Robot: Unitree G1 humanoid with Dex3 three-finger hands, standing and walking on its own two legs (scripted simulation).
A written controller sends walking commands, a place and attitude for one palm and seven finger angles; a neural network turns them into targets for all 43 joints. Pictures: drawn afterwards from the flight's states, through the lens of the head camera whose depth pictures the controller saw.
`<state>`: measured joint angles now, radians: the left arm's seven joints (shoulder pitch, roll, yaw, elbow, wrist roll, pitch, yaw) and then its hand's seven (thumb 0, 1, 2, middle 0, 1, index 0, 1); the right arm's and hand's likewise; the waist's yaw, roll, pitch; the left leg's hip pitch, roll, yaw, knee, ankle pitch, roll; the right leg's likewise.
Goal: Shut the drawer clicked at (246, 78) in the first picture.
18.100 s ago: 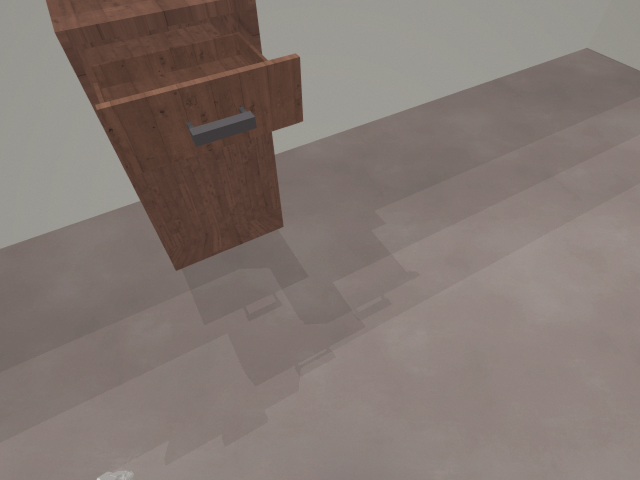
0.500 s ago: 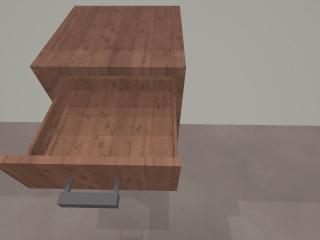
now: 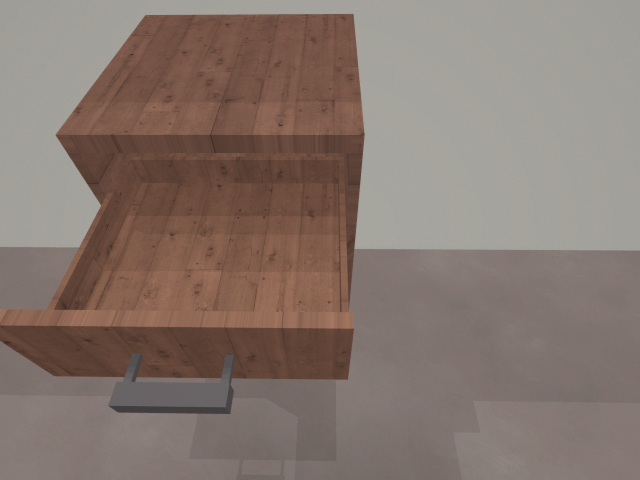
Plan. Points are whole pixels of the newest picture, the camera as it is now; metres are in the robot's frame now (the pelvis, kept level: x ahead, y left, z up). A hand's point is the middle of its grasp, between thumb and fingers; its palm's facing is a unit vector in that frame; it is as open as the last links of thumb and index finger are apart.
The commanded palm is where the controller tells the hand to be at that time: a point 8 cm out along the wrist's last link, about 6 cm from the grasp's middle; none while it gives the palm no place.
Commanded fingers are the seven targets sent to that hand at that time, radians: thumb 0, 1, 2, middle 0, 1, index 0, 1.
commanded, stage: raise the hand and make a fist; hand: left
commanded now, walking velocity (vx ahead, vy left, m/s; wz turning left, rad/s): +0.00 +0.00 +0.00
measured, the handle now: (178, 379) +0.23 +0.19 +0.00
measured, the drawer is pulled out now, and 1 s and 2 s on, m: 0.30 0.29 0.29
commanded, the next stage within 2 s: bring the fist close to the handle in 1.94 s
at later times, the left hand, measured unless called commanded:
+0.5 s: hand out of the picture +0.10 +0.16 -0.03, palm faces +0.10 -0.99 -0.04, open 6.2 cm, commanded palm +0.08 +0.21 -0.02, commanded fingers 0.00 0.90 0.90 -0.68 -0.82 -0.68 -0.82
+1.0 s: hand out of the picture +0.10 +0.14 +0.03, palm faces +0.04 -1.00 -0.05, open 3.4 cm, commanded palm +0.05 +0.19 +0.04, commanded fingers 0.00 0.90 0.90 -1.18 -1.36 -1.18 -1.36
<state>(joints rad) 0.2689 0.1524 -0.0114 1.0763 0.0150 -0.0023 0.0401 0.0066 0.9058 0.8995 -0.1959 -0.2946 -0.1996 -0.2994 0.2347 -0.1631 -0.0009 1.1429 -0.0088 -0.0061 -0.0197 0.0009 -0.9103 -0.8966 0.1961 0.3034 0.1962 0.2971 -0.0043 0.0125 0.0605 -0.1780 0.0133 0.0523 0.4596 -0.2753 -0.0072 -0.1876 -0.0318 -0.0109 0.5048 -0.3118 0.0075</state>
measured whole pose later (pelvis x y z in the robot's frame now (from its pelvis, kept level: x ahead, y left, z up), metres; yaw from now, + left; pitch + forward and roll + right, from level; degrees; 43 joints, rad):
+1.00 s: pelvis -0.04 -0.01 -0.06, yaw +3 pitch +8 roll -1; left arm 0.79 0.17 0.03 -0.39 -0.22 -0.34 -0.18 0.02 0.90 0.90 -0.98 -1.15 -0.99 -1.15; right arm 0.27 -0.23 -0.04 0.53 0.04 -0.24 -0.05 0.02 -0.91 -0.90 0.20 0.30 0.20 0.30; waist 0.00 0.05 -0.11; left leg -0.69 0.03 -0.03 1.01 -0.46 -0.02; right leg -0.64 -0.03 -0.07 1.00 -0.49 -0.01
